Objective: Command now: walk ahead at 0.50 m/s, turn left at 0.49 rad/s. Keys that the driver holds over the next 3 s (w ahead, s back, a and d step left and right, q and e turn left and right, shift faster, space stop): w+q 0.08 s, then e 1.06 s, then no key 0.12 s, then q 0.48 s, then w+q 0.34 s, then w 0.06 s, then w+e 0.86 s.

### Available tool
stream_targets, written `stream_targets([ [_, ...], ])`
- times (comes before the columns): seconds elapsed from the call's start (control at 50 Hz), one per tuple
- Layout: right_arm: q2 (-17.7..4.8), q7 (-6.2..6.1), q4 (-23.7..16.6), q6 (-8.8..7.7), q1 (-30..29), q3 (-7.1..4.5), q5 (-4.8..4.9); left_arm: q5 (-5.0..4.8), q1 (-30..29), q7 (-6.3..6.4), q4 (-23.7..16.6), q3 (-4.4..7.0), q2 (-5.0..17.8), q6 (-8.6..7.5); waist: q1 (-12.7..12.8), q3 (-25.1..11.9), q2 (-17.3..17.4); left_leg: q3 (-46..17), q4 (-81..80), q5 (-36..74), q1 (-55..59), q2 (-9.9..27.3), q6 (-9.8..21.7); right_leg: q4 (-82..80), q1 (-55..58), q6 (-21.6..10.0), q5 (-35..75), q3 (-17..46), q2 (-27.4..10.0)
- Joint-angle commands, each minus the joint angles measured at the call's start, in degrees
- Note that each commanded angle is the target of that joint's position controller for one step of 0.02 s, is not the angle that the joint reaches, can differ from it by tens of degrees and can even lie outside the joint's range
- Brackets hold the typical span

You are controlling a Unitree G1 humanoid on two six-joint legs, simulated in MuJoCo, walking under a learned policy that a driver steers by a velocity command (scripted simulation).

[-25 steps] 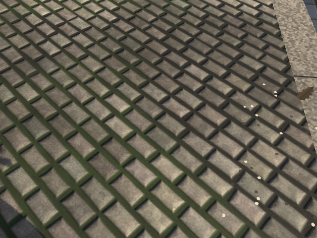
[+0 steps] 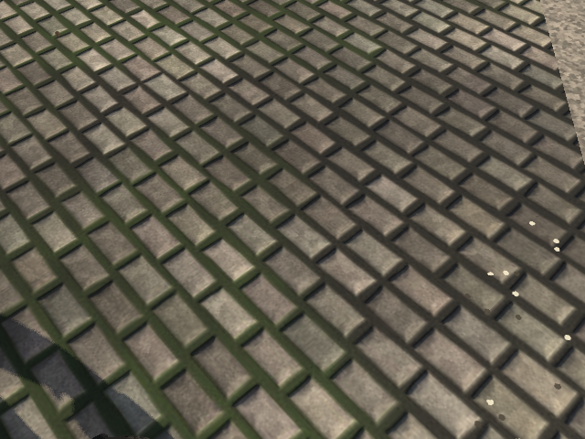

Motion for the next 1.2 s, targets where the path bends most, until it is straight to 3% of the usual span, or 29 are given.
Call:
stream_targets([
  [0.02, -4.18, 0.66, -4.44, 0.11, -1.07, -1.06, -0.8, -0.57, 8.97, 0.33, -0.3, 2.43, 6.04, 0.02, 4.83, -1.37, -4.97, -0.09, 12.71, 5.39, -22.46, 5.95, 0.31, -19.75, 18.9, -6.1, -11.43, 23.07, -18.67],
  [0.06, -3.78, 1.51, -4.61, 1.3, -2.0, -1.16, -1.85, -0.9, 9.47, 0.47, 0.81, 2.24, 5.19, -0.87, 3.68, -0.26, -7.45, 0.97, 12.01, 8.08, -20.85, 7.3, -0.98, -21.05, 15.82, -4.97, -0.96, 14.21, -15.43],
  [0.12, -2.26, 1.97, -5.82, 1.85, -4.94, -0.85, -2.02, -1.42, 12.89, 0.08, 3.06, 2.35, 5.44, -2.37, 3.12, -0.53, -5.44, 0.65, 10.29, 11.05, -21.04, 6.0, -2.32, -20.16, 15.64, -6.72, 21.59, 8.34, -14.91],
  [0.18, -0.73, 1.7, -6.48, 1.64, -8.04, 0.02, -2.15, -1.67, 13.88, -0.35, 5.41, 2.21, 5.71, -2.29, 2.37, -0.71, -6.24, 2.27, 0.41, 14.49, -19.32, 4.53, -3.66, -17.66, 15.48, -7.31, 37.86, 2.45, -12.65],
  [0.22, 0.24, 1.67, -7.17, 1.42, -12.16, 1.05, -2.09, -2.18, 13.69, -0.64, 6.54, 2.09, 5.97, -1.69, 2.99, -0.97, -7.81, 6.44, -9.15, 18.71, -13.96, 4.41, -3.99, -16.75, 13.66, -6.67, 41.24, 0.11, -9.92],
  [0.28, -0.72, 0.84, -7.4, 0.96, -15.57, 1.56, -1.59, -2.19, 17.38, -0.69, 9.15, 2.62, 7.71, -0.68, 4.83, -2.15, -8.29, 7.43, -16.12, 21.02, -9.45, 2.9, -3.69, -12.83, 16.3, -6.24, 43.12, 2.47, -10.08],
  [0.32, -2.3, -0.06, -6.88, 0.23, -14.14, 1.35, -1.35, -2.36, 16.79, -0.38, 9.57, 3.15, 8.95, -0.09, 3.74, -2.48, -7.8, 6.03, -21.24, 21.34, -6.08, 2.8, -2.42, -8.91, 17.52, -5.43, 39.56, 5.64, -10.67],
  [0.34, -3.16, -0.63, -5.69, -0.39, -11.02, 1.11, -1.71, -2.82, 15.71, -0.2, 9.47, 3.33, 9.11, 0.25, 1.92, -3.34, -6.08, 5.97, -26.98, 25.6, -0.9, 2.74, -1.66, -4.91, 16.67, -4.18, 35.45, 6.11, -9.47],
  [0.36, -5.95, -1.28, -4.54, -1.24, -7.49, 0.44, -2.49, -3.21, 16.25, -0.05, 9.04, 3.08, 7.97, 0.25, 1.01, -6.05, -2.47, 3.35, -29.31, 36.89, 7.69, 6.84, -0.74, 1.31, 12.96, -2.5, 27.59, 5.51, -6.85],
  [0.38, -10.74, -1.81, -4.82, -1.79, -3.11, -0.48, -3.3, -3.59, 18.16, 0.26, 6.73, 2.2, 4.56, 0.19, 1.06, -12.96, 6.39, -7.19, -24.39, 64.69, 20.38, 21.25, 2.46, 13.22, 4.31, -0.67, 2.41, 2.77, -2.79],
  [0.4, -12.44, -1.67, -5.48, -0.76, -3.4, -1.3, -1.15, -4.34, 24.75, 1.1, 8.06, 1.92, 2.07, 1.73, 1.73, -19.78, 14.39, -15.24, -23.79, 76.42, 24.99, 30.71, 10.96, 26.78, -2.32, -0.19, -28.58, 1.03, 4.05],
  [0.42, -10.0, -1.65, -6.23, 0.26, -4.19, -0.99, 0.35, -2.9, 23.62, 1.44, 9.34, 3.31, 6.38, 3.29, 1.36, -18.05, 7.86, -12.84, -26.26, 65.92, 20.65, 28.75, 11.99, 33.82, -4.27, -0.26, -29.48, 3.77, 2.62],
  [0.46, -4.51, -2.49, -7.7, 1.06, -12.42, 0.76, -0.26, -1.54, 18.51, 0.8, 8.43, 4.03, 5.85, 4.6, 4.26, -6.63, 4.9, -6.17, -32.74, 46.26, 8.74, 23.16, 9.03, 34.95, -6.89, 0.81, -21.91, 4.14, -0.49],
  [0.48, -3.61, -3.0, -7.86, 1.25, -14.42, 1.04, -0.43, -1.13, 17.64, 0.47, 8.19, 4.21, 5.4, 5.33, 5.36, -3.86, 6.16, -3.22, -35.03, 41.49, 4.35, 21.31, 7.97, 33.63, -5.83, 1.75, -18.95, 3.93, -1.41],
  [0.5, -3.62, -3.28, -7.86, 1.38, -15.11, 0.98, -0.76, -0.79, 18.43, 0.21, 8.39, 4.23, 4.69, 6.06, 6.02, -3.48, 7.01, -0.62, -35.82, 39.8, 1.33, 20.15, 7.8, 34.23, -3.78, 2.63, -16.97, 2.8, -1.04],
  [0.54, -3.72, -3.36, -7.54, 1.26, -14.93, 0.81, -1.15, -1.06, 18.55, -0.04, 7.94, 4.33, 3.8, 6.97, 6.56, -4.4, 5.84, 2.17, -36.24, 37.45, -0.8, 19.94, 8.6, 33.18, -2.04, 3.44, -15.56, 1.99, -0.64],
  [0.62, -4.81, -3.07, -7.15, 1.48, -15.56, 0.23, -1.53, -1.09, 13.58, -1.13, 5.02, 3.87, 2.98, 8.34, 5.65, -3.94, 7.9, 5.02, -37.25, 23.52, -2.39, 20.29, 8.22, 22.46, -0.45, 2.86, -12.48, 0.74, -2.0],
  [0.7, -7.53, -2.31, -6.81, 2.47, -14.67, -0.82, -1.71, -1.45, 10.37, -2.11, 2.13, 3.9, 4.41, 8.51, 4.3, -4.9, 7.84, 5.23, -35.36, 18.09, -1.89, 22.67, 7.53, 14.15, 3.84, 1.4, -13.6, -1.51, -1.47],
  [0.74, -8.92, -2.13, -6.81, 2.98, -15.28, -1.37, -1.27, -1.54, 11.54, -2.24, 1.64, 3.91, 4.45, 8.01, 5.45, -5.09, 6.43, 6.68, -32.0, 16.6, -2.98, 22.82, 5.18, 6.37, 8.63, -0.05, -10.85, -2.67, -0.64],
  [0.76, -8.86, -2.02, -6.52, 3.34, -14.63, -1.55, -1.23, -1.47, 13.31, -2.12, 2.09, 4.1, 4.97, 7.55, 6.2, -4.94, 4.16, 8.56, -28.36, 14.69, -5.55, 21.89, 2.42, 0.46, 12.88, -1.08, -8.07, -1.98, 0.21],
  [0.78, -7.4, -1.64, -5.81, 3.96, -12.19, -1.55, -1.46, -1.08, 14.34, -1.76, 2.2, 4.61, 7.18, 6.88, 6.34, -3.01, -3.7, 12.39, -19.67, 8.23, -9.37, 18.46, -1.84, -9.84, 14.64, -2.41, -6.79, 6.12, -3.38],
  [0.8, -2.38, -1.37, -9.01, 4.5, -10.95, -0.3, -1.07, -0.97, 12.7, -1.07, -0.15, 6.36, 15.81, 6.53, 4.55, -0.79, -21.58, 17.11, -5.58, -8.98, -22.19, 7.31, -7.28, -17.46, 15.16, -8.29, 1.42, 31.52, -20.63],
  [0.82, -5.0, -2.25, -10.22, 5.34, -18.27, -0.64, -1.63, -0.56, 15.59, -0.44, 0.6, 7.17, 16.79, 6.66, 8.76, 1.66, -13.38, 7.36, 3.75, -8.89, -22.45, 5.3, -6.97, -18.11, 8.56, -13.23, 6.69, 31.4, -21.96],
  [0.86, -4.8, -1.96, -9.17, 5.34, -15.91, -0.76, -0.3, -1.29, 9.31, 0.29, 0.14, 5.92, 12.29, 6.76, 3.9, 2.1, -8.24, 3.23, 6.44, 1.76, -20.44, 6.34, -6.02, -16.81, 6.92, -10.54, 3.03, 21.72, -14.07],
  [0.9, -6.26, -1.57, -7.16, 4.67, -12.49, -1.39, -1.67, -1.87, 5.08, 0.24, -1.57, 5.33, 10.03, 6.6, 2.66, -1.09, -8.8, 3.8, 8.96, 6.45, -19.73, 5.28, -5.64, -14.91, 10.65, -9.29, 9.06, 17.72, -9.79],
  [0.92, -6.34, -1.36, -7.03, 4.63, -12.08, -1.56, -1.79, -2.16, 5.88, 0.02, -1.72, 5.08, 9.25, 6.41, 2.92, -3.01, -7.36, 3.61, 10.15, 6.56, -19.28, 4.88, -5.84, -14.08, 12.4, -9.56, 12.63, 17.71, -9.66],
  [0.96, -5.38, -1.26, -7.66, 4.79, -12.86, -1.4, -1.32, -2.41, 8.24, -0.19, -1.3, 5.34, 9.88, 6.0, 3.74, -3.96, -5.54, 2.91, 9.2, 6.51, -20.33, 4.88, -6.49, -13.31, 15.59, -10.09, 14.89, 18.92, -9.96],
  [1.08, -5.28, -1.96, -9.73, 5.06, -15.8, -1.0, -0.84, -1.76, 11.98, 0.06, -0.99, 6.04, 11.51, 6.09, 6.29, -3.35, -7.33, 1.61, -0.45, 3.46, -20.0, 4.0, -6.98, -12.69, 18.38, -11.74, 10.75, 25.3, -10.38],
  [1.2, -5.3, -2.37, -10.59, 4.32, -14.34, -0.48, -0.03, -1.2, 9.67, -0.46, -1.49, 6.16, 11.79, 6.36, 5.73, -5.12, -7.44, 2.1, -8.69, 1.8, -10.04, 2.01, -5.11, -10.76, 13.98, -10.85, 14.68, 28.31, -9.19],
])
